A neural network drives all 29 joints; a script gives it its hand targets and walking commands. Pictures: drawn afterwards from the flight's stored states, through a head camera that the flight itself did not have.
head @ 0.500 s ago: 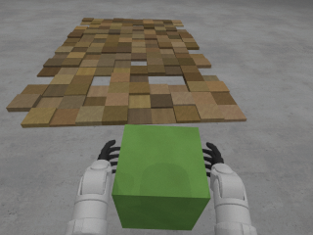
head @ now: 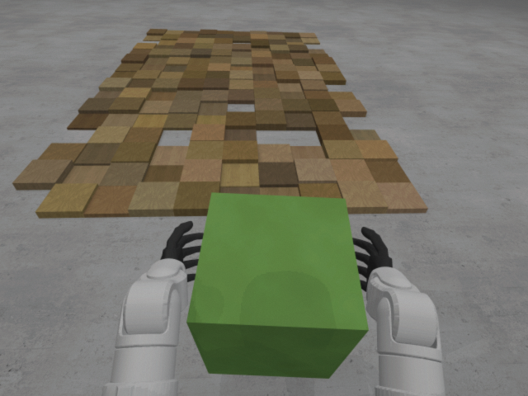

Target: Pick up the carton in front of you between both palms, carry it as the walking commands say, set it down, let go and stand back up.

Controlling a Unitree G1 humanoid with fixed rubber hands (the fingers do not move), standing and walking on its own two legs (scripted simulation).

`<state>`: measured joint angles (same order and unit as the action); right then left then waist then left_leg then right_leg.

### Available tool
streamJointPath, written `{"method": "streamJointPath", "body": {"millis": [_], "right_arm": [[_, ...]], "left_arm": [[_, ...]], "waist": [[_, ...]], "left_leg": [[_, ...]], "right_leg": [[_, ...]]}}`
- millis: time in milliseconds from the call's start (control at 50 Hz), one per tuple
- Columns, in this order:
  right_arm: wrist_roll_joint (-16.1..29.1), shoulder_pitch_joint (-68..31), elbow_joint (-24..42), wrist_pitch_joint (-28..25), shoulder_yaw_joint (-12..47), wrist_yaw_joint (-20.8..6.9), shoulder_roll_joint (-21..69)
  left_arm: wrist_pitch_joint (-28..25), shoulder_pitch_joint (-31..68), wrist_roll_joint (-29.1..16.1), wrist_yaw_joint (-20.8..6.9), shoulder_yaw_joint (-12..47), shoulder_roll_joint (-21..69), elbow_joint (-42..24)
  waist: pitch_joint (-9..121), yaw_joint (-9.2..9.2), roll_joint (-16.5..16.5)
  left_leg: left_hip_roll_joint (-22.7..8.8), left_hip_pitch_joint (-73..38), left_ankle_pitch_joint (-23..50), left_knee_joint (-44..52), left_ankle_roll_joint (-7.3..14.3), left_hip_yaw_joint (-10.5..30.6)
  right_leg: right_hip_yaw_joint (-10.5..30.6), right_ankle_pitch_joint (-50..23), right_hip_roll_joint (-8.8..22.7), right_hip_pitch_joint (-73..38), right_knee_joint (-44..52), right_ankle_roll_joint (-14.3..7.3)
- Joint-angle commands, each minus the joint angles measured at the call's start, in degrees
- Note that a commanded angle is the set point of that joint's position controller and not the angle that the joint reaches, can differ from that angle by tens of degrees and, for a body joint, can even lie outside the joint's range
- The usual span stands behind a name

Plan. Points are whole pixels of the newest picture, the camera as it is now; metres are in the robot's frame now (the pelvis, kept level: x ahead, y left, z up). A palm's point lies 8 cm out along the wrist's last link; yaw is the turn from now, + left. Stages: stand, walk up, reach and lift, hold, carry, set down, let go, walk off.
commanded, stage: carry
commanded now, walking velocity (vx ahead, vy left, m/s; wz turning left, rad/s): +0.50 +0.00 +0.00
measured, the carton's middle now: (273, 290) +0.30 -0.01 +0.02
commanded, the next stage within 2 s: none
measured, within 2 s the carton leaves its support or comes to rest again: neither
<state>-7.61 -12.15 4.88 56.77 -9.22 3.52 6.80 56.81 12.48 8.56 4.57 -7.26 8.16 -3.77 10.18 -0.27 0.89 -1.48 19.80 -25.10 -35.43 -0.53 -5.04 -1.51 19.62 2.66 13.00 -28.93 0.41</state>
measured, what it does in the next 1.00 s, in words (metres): walks ahead: right foot, then left foot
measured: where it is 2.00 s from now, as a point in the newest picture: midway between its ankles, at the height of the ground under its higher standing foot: (280, 219)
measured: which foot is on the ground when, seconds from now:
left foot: down 0.00-0.30, up 0.32-0.72, down 0.74-1.00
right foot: down 0.00-0.06, up 0.08-0.28, down 0.30-0.78, up 0.80-1.00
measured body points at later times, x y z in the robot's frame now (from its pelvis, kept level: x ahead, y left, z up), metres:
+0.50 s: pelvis +0.26 -0.05 +0.01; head +0.24 -0.05 +0.46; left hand +0.51 +0.11 +0.09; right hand +0.52 -0.19 +0.10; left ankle +0.24 +0.08 -0.67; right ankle +0.22 -0.11 -0.74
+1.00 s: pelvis +0.59 -0.01 +0.01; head +0.60 +0.00 +0.46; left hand +0.86 +0.11 +0.07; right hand +0.82 -0.19 +0.08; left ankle +0.58 +0.06 -0.74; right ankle +0.60 -0.16 -0.67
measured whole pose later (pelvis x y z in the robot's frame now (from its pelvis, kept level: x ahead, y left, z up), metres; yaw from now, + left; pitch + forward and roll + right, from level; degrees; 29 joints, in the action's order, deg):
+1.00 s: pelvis +0.59 -0.01 +0.01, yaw -5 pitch +4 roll -1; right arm -3.5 0.4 25.6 65.9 -3.0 6.5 7.4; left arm 66.6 -0.6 4.8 6.3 -2.4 7.4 -25.7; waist 4.4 -2.3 -0.4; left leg -2.0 11.8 -12.0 -19.1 4.0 -14.6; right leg -5.3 13.8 6.0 32.8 -53.5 -0.2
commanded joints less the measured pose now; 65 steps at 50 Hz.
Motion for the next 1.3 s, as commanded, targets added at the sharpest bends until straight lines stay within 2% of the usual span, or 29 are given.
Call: {"method": "streamJointPath", "body": {"millis": [0, 20, 40, 60, 80, 140, 200, 260, 280, 300, 320, 360, 400, 500, 640, 700, 720, 740, 760, 780, 840, 920, 1020, 1140, 1200, 1220, 1240, 1260, 1280], "right_arm": [[20.2, -27.1, 8.4, 3.4, 42.3, -8.8, 51.4], [20.7, -24.5, 10.5, 4.7, 42.5, -8.3, 51.4], [20.1, -21.9, 12.0, 5.7, 42.0, -7.6, 50.3], [18.4, -19.5, 12.6, 6.6, 41.2, -6.8, 48.9], [18.3, -18.1, 13.7, 7.6, 40.7, -6.2, 50.2], [21.0, -18.2, 22.0, 9.7, 42.4, -5.5, 51.9], [22.8, -17.6, 27.2, 11.0, 44.6, -5.7, 51.6], [24.6, -16.9, 29.7, 12.4, 45.9, -5.6, 47.4], [25.0, -16.3, 29.7, 12.9, 45.7, -5.4, 45.5], [25.1, -17.3, 30.8, 13.8, 45.4, -5.3, 43.5], [25.7, -19.1, 31.0, 14.8, 45.8, -5.5, 42.2], [26.4, -19.7, 29.7, 15.3, 45.4, -6.0, 43.6], [25.4, -17.7, 26.9, 15.2, 44.6, -6.2, 46.7], [20.7, -12.6, 23.9, 13.5, 42.8, -5.7, 49.9], [20.2, -12.9, 25.4, 12.6, 43.9, -5.4, 48.8], [21.1, -12.8, 25.6, 12.4, 44.0, -5.8, 48.6], [21.1, -12.0, 25.2, 12.4, 43.9, -6.0, 48.4], [21.0, -10.9, 24.6, 12.5, 43.6, -6.2, 48.4], [21.1, -11.7, 24.0, 11.9, 43.5, -6.5, 47.8], [21.9, -10.6, 23.6, 11.7, 44.0, -6.9, 50.1], [23.8, -14.4, 25.7, 10.2, 46.5, -7.9, 55.2], [24.9, -13.3, 26.6, 8.6, 48.0, -9.0, 55.4], [24.4, -10.4, 27.9, 8.8, 47.1, -9.2, 50.3], [23.1, -13.1, 29.8, 11.7, 44.2, -6.7, 41.8], [22.7, -16.9, 29.1, 13.6, 42.6, -5.0, 37.6], [22.6, -18.2, 28.5, 14.2, 42.1, -4.4, 36.1], [22.8, -21.2, 28.7, 14.9, 42.0, -3.8, 35.1], [23.2, -22.8, 28.8, 15.4, 41.9, -3.6, 35.3], [23.2, -24.2, 27.3, 15.4, 42.4, -3.4, 36.7]], "left_arm": [[3.1, 26.3, -19.6, -8.9, 38.4, 48.2, -11.9], [4.3, 24.2, -20.3, -8.5, 39.6, 48.2, -14.0], [5.8, 24.1, -21.4, -8.5, 40.7, 48.2, -16.3], [7.2, 24.8, -22.8, -8.6, 41.6, 48.1, -18.3], [8.3, 25.8, -24.0, -8.6, 42.5, 47.7, -20.5], [10.0, 21.6, -25.8, -8.5, 42.9, 49.6, -24.3], [10.6, 17.3, -24.9, -7.6, 42.1, 49.7, -27.6], [11.7, 13.6, -23.4, -6.3, 40.4, 45.8, -28.8], [12.3, 12.9, -22.8, -5.8, 39.6, 44.4, -29.1], [12.9, 11.5, -21.8, -5.2, 38.5, 42.2, -28.4], [13.3, 12.2, -21.3, -4.7, 37.6, 41.3, -27.6], [14.0, 14.9, -22.7, -4.6, 38.9, 43.4, -29.4], [14.3, 17.3, -23.7, -5.3, 40.6, 45.9, -30.1], [13.7, 16.8, -26.1, -7.8, 43.4, 47.8, -29.5], [12.9, 14.8, -25.3, -8.9, 42.4, 46.2, -27.7], [12.7, 13.9, -24.7, -8.8, 42.2, 45.7, -27.9], [12.7, 13.6, -24.4, -8.7, 42.2, 45.2, -28.1], [12.7, 14.3, -24.0, -8.7, 42.0, 44.5, -28.3], [12.9, 15.0, -24.3, -8.7, 42.6, 45.3, -29.5], [12.6, 14.5, -24.2, -8.9, 43.3, 46.2, -29.4], [10.5, 14.6, -23.7, -9.3, 43.7, 51.6, -27.8], [8.1, 10.4, -21.7, -8.8, 44.0, 53.9, -26.2], [8.1, 9.6, -21.1, -7.4, 44.6, 50.3, -29.5], [11.5, 15.4, -23.9, -6.4, 44.0, 41.9, -33.5], [13.4, 17.2, -24.4, -5.4, 41.1, 37.4, -30.9], [13.9, 18.5, -24.3, -5.0, 39.9, 36.0, -30.0], [14.2, 20.1, -23.6, -4.6, 38.7, 34.1, -28.9], [14.4, 20.5, -23.8, -4.3, 38.0, 33.9, -27.2], [14.6, 22.3, -24.5, -4.4, 38.2, 35.1, -27.4]], "waist": [[8.6, 1.07, 6.8], [11.3, 0.71, 4.8], [11.5, -0.83, -5.7], [8.7, -1.4, -17.5], [6.1, -2.03, -14.9], [6.9, -2.14, -6.4], [6.5, -1.36, -9.7], [8.9, 0.25, -6.0], [11.1, 0.85, -3.0], [11.6, 2.25, 9.9], [10.1, 2.91, 16.5], [7.4, 1.88, 5.8], [7.7, 1.28, 0.1], [4.9, 1.03, 3.8], [-1.4, 1.43, 8.2], [2.7, 0.3, 8.3], [6.7, -0.5, 6.4], [10.8, -2.03, 2.1], [16.2, -1.63, -14.6], [13.6, -1.23, -16.1], [11.1, -1.01, -2.1], [9.3, -0.69, -6.1], [3.7, -0.72, -8.6], [-2.0, -1.29, -9.7], [1.9, 0.3, -7.9], [6.1, 1.76, -4.4], [11.1, 3.05, 7.7], [13.4, 3.88, 19.7], [12.6, 2.81, 14.4]], "left_leg": [[3.0, -6.2, 8.7, 12.8, -0.1, -6.5], [0.6, -19.4, 10.3, 14.3, 0.3, -4.2], [-8.8, -28.2, 1.8, 19.8, 4.0, 11.1], [-20.0, -34.8, 8.5, 19.9, 10.6, 28.3], [-23.2, -35.9, 17.9, 19.1, 14.6, 30.7], [-21.1, -34.6, 24.3, 19.1, 12.7, 21.5], [-14.8, -22.8, 23.2, 19.8, 7.4, 7.8], [-9.6, -7.2, 17.1, 10.2, 3.4, -2.7], [-8.2, 0.9, 15.8, 1.5, 1.8, -5.7], [-2.9, 12.0, 6.8, -15.8, -1.2, -8.3], [1.1, 23.6, -4.9, -26.2, -1.1, -4.1], [-4.7, 27.2, -2.5, -35.1, 1.6, 3.1], [-7.6, 24.7, 4.9, -30.5, 1.3, 4.2], [-4.5, 21.1, 14.1, -13.6, -0.3, -1.3], [-1.2, 12.9, 22.9, 3.4, 2.1, -8.0], [3.3, -2.9, 21.1, 7.3, 3.3, -13.0], [4.1, -14.5, 18.2, 7.9, 3.2, -13.8], [-4.0, -26.4, 11.4, 9.0, 4.1, -3.1], [-21.1, -37.2, -1.7, 16.5, 13.6, 29.0], [-23.7, -36.2, 6.7, 23.5, 15.0, 37.0], [-20.0, -25.1, 21.0, 21.6, 11.0, 19.5], [-16.1, -18.7, 17.0, 25.2, 7.9, 7.1], [-13.2, -21.3, 25.7, 26.0, 7.7, 0.1], [-12.6, -23.2, 30.4, 23.6, 6.5, -4.0], [-9.9, -19.5, 42.1, 8.2, 4.1, -9.2], [-7.8, -13.2, 38.9, -3.5, 2.7, -9.7], [-3.2, 1.2, 26.4, -21.3, 0.2, -8.4], [4.0, 14.8, -0.5, -35.2, -0.8, -3.9], [0.9, 19.5, -2.8, -43.5, 1.1, 3.1]], "right_leg": [[6.4, -1.5, 8.3, -3.7, 5.9, -5.8], [2.2, 1.2, 6.3, 4.5, 0.6, -4.2], [-4.0, 1.3, 2.5, 15.3, -11.9, -1.7], [-7.0, 7.9, -1.0, 30.5, -20.5, -0.2], [-3.8, 14.2, 0.5, 36.7, -23.5, -1.0], [-3.0, 12.3, 2.5, 36.3, -19.5, -1.0], [-7.8, -0.6, -0.7, 20.6, -7.3, -0.6], [-14.5, -9.6, -4.6, -6.1, 2.2, -0.9], [-10.3, -5.9, -0.9, -17.9, 1.9, -2.0], [15.6, 7.8, 13.6, -23.2, 12.5, -6.3], [33.7, 5.9, 22.2, -26.5, 17.6, -13.0], [27.9, -5.3, 21.7, -21.1, 15.3, -14.0], [18.5, -8.6, 19.1, -17.4, 16.8, -10.7], [3.4, -19.5, 13.3, -16.3, 18.6, -7.8], [-5.3, -31.9, 10.7, -15.6, 17.1, -6.1], [-11.1, -48.0, 9.2, -14.7, 3.2, -4.2], [-13.0, -45.3, 7.2, -10.0, -6.5, -2.7], [-11.8, -31.6, 6.3, -0.4, -19.0, -1.1], [-10.0, -13.8, -0.9, 16.2, -37.9, 1.3], [-2.8, 6.1, -3.2, 24.7, -46.1, 0.5], [2.0, 0.4, 4.6, 24.5, -43.9, -2.1], [-2.2, -4.4, 4.1, 19.9, -28.6, -1.0], [-7.1, -12.7, 3.0, 23.4, -11.2, 0.1], [-10.6, -18.5, 1.5, 19.4, -2.0, -2.0], [-15.4, -11.7, -3.3, 2.5, 0.3, -3.1], [-12.9, -8.4, -2.2, -9.2, 0.4, -3.1], [11.2, 1.8, 12.1, -20.8, 5.6, -8.6], [32.2, 1.1, 20.4, -28.3, 15.4, -14.9], [29.0, -7.2, 21.3, -27.3, 14.9, -15.1]]}}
